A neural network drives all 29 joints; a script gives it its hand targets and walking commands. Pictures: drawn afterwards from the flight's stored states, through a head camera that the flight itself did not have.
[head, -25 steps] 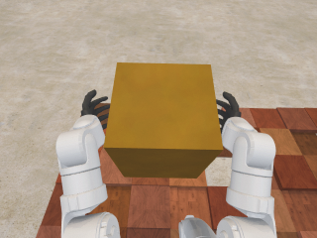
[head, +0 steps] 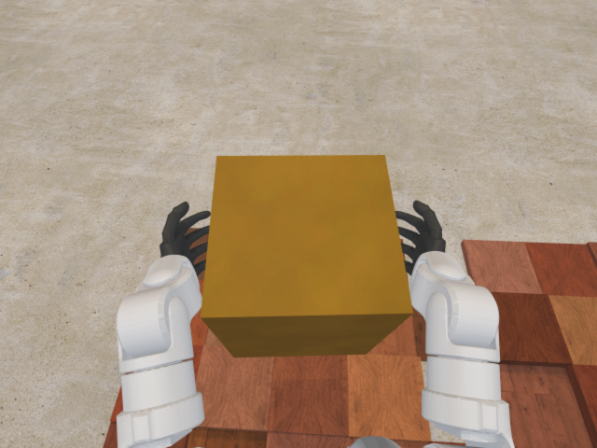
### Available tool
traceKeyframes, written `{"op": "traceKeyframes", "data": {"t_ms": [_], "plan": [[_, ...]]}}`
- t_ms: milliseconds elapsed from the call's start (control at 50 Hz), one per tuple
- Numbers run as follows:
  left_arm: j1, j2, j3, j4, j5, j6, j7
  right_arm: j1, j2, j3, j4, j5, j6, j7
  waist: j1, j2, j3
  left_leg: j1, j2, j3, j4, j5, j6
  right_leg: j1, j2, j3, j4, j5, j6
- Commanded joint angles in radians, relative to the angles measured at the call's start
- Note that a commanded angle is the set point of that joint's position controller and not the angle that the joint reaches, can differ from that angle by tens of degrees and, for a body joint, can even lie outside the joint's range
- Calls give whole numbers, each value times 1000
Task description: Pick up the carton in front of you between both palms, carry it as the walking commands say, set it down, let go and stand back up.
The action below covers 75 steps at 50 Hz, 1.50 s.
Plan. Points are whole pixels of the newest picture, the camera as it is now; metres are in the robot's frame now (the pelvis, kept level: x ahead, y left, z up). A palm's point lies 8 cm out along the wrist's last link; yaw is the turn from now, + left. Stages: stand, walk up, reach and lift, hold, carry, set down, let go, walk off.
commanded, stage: carry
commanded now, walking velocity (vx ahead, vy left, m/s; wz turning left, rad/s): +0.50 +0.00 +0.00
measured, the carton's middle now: (300, 267) +0.35 +0.00 +0.01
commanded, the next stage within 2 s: none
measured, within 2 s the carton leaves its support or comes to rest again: neither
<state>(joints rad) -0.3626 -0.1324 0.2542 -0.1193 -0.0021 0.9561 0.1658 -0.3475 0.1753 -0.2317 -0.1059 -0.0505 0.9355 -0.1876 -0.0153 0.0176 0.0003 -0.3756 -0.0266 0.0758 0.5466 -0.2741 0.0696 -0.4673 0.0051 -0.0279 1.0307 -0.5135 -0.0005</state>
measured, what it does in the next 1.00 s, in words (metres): walks ahead: right foot, then left foot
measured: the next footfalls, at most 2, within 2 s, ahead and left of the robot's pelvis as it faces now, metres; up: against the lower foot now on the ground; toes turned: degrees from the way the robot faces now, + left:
right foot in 0.22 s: +0.31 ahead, -0.12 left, +0.01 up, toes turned -5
left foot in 0.68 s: +0.67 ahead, +0.05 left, -0.01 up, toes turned +0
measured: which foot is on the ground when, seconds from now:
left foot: down 0.00-0.26, up 0.28-0.66, down 0.68-1.00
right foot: up 0.00-0.20, down 0.22-0.72, up 0.74-1.00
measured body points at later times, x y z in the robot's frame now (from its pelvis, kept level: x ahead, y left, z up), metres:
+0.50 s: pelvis +0.33 -0.05 +0.02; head +0.36 -0.08 +0.47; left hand +0.66 +0.12 +0.13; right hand +0.68 -0.19 +0.11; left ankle +0.39 +0.08 -0.67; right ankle +0.27 -0.11 -0.73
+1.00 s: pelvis +0.65 -0.06 -0.01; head +0.69 -0.06 +0.43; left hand +1.00 +0.07 +0.06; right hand +0.97 -0.24 +0.05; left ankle +0.63 +0.04 -0.75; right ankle +0.73 -0.19 -0.72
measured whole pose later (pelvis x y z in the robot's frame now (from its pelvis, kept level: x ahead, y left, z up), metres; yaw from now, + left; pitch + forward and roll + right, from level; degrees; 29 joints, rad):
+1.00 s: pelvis +0.65 -0.06 -0.01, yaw -2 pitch +5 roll +1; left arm -0.38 -0.15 0.28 -0.09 0.04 0.95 0.18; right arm -0.35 0.18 -0.25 -0.07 -0.03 0.93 -0.17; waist -0.05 -0.03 -0.02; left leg -0.30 -0.04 0.05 0.51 -0.38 0.27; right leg -0.61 -0.05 -0.02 0.77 -0.28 0.03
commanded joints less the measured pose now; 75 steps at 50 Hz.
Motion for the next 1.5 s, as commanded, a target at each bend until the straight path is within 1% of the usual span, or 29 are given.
{"op": "traceKeyframes", "data": {"t_ms": [0, 40, 120, 160, 180, 220, 240, 260, 280, 300, 400, 440, 580, 640, 680, 700, 720, 740, 820, 920, 1060, 1080, 1100, 1120, 1160, 1200, 1240, 1280, 1480], "plan": [[-467, -733, -576, -23, -109, -9, 11, -560, 699, 658, -140, 189, -2, 3, -28, 23, -419, 653, 290, -405, -149, 501, 109, -378, -55, 17, 22, 65, -14], [-481, -742, -576, -8, -39, 9, 21, -679, 714, 674, -181, 208, -6, 8, -52, 134, -440, 584, 294, -330, -183, 414, 131, -297, -47, 3, -97, 124, 9], [-525, -606, -539, -126, -59, 17, 56, -569, 637, 678, -190, 257, 29, -4, -65, 60, -380, 551, 231, -243, -177, 608, 112, -244, -4, -90, -278, 274, -5], [-429, -531, -490, -74, -37, 51, 74, -582, 547, 642, -199, 233, 58, -35, -2, 170, -381, 478, 221, -129, -121, 709, 33, -47, -3, -76, -457, 314, -34], [-494, -544, -506, -127, -63, 56, 69, -623, 556, 652, -268, 261, 57, -30, -36, 136, -369, 437, 164, -61, -89, 812, 25, 16, 87, -216, -535, 376, -27], [-510, -552, -497, -98, -95, 81, 63, -627, 541, 618, -206, 242, 92, -46, 60, 112, -456, 215, 136, 25, 150, 718, -31, 430, 45, -136, -537, 400, -99], [-617, -500, -517, -157, -100, 78, 66, -640, 542, 594, -197, 225, 103, -46, 92, -120, -564, -42, 44, 19, 461, 429, -63, 669, -194, 278, -546, 355, -221], [-557, -519, -497, -102, -98, 92, 63, -676, 542, 601, -231, 235, 114, -41, 107, -361, -561, -335, -100, -6, 786, -207, -78, 818, -354, 599, -617, 718, -338], [-541, -531, -506, -99, -115, 103, 61, -657, 518, 579, -193, 217, 127, -51, 120, -271, -571, -421, -38, -113, 884, -244, -56, 846, -343, 538, -543, 874, -339], [-599, -592, -556, -171, -165, 104, 45, -667, 553, 549, -210, 213, 126, -50, 119, -100, -583, -431, -4, -122, 847, -218, -42, 845, -331, 461, -528, 937, -304], [-765, -737, -656, -158, -252, 98, -10, -660, 612, 474, -112, 93, 120, -46, 77, -49, -432, -343, 49, -72, 500, -88, -55, 545, -296, 321, -668, 667, -216], [-722, -688, -629, -106, -224, 89, -18, -570, 640, 479, 38, 46, 132, -48, 82, -165, -362, -344, 41, -43, 373, 33, -67, 518, -246, 231, -683, 832, -158], [-669, -764, -628, -37, -177, 47, -20, -631, 720, 529, -30, 81, 84, -17, 112, -139, -302, -229, -16, 107, -68, 392, -32, 602, -156, 20, -627, 1014, -128], [-631, -776, -592, 50, -129, 33, -9, -635, 713, 546, 5, 90, 71, -9, -24, -243, -398, 90, 4, 34, -115, 416, -2, 548, -160, -45, -469, 1096, -66], [-624, -752, -563, 94, -80, 33, -14, -666, 716, 548, 10, 76, 60, 2, -47, -80, -486, 403, 56, -30, -140, 339, -21, 382, -107, -62, -104, 805, -17], [-651, -763, -577, 51, -118, 38, -14, -515, 678, 511, 87, 73, 63, -3, -39, 176, -600, 672, 280, -316, 33, 647, 81, 148, -46, -39, 100, 370, -2], [-614, -776, -585, 29, -80, 29, -4, -580, 726, 535, 40, 98, 48, 1, -18, 323, -562, 719, 302, -541, -86, 468, 137, -90, 76, 25, 269, -34, 3], [-639, -741, -555, 23, -87, 23, 10, -541, 745, 543, 114, 125, 46, 0, -21, 291, -555, 738, 358, -654, -122, 428, 245, -211, 73, 28, 376, -88, 0], [-666, -866, -586, -20, -118, -22, 12, -726, 823, 645, -107, 233, -14, 29, -14, 47, -523, 498, 266, -374, -167, 388, 169, -188, -53, 66, 174, 138, 9], [-510, -764, -590, 0, -65, -40, 13, -570, 727, 629, -55, 198, -30, 15, -31, 187, -502, 401, 231, -216, -109, 292, 163, -116, -68, 32, -232, 194, 33], [-537, -681, -574, 25, -92, -10, 11, -546, 633, 585, -35, 134, 0, -11, 6, 100, -447, 237, 154, -50, 140, 364, 83, 230, 19, -139, -586, 442, 8], [-532, -683, -568, 25, -85, -6, 16, -567, 644, 568, -42, 139, 1, -18, 21, 56, -496, 102, 117, -21, 281, 283, 58, 386, -51, -13, -575, 394, -24], [-512, -620, -537, 65, -64, -3, 28, -598, 643, 579, -28, 144, 15, -29, 35, -171, -491, -100, 41, 2, 483, -26, 1, 518, -282, 347, -589, 417, -61], [-503, -623, -500, 112, -40, 4, 33, -633, 638, 571, -27, 124, 28, -31, 44, -282, -467, -328, -40, -51, 605, -242, -17, 616, -344, 634, -691, 305, -133], [-508, -653, -509, 122, -70, 16, 25, -605, 663, 540, 79, 127, 48, -43, 67, -152, -408, -428, 15, -81, 723, -173, -22, 609, -306, 528, -689, 359, -126], [-646, -745, -524, 53, -122, 0, 1, -622, 745, 514, 102, 104, 45, -43, 34, -149, -393, -400, 80, -89, 669, -16, -45, 538, -279, 351, -716, 585, -35], [-705, -769, -569, 20, -146, -16, -12, -609, 778, 512, 130, 94, 39, -31, 40, -110, -423, -316, 81, -72, 569, 2, -72, 518, -254, 254, -733, 600, -91], [-632, -762, -553, 36, -119, -28, -13, -664, 799, 564, 80, 110, 18, -30, 26, -165, -400, -354, 75, -37, 543, 69, -70, 538, -231, 180, -747, 673, -17], [-471, -675, -583, -42, -122, -9, 9, -568, 696, 600, -65, 148, 21, -34, 67, -83, -381, -495, 28, 14, 291, 164, -48, 829, -177, 133, -649, 1152, -74]]}}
